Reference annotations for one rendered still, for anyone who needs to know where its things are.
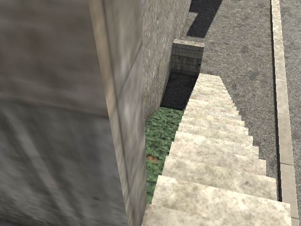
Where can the stairs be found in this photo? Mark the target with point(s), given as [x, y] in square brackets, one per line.
[213, 170]

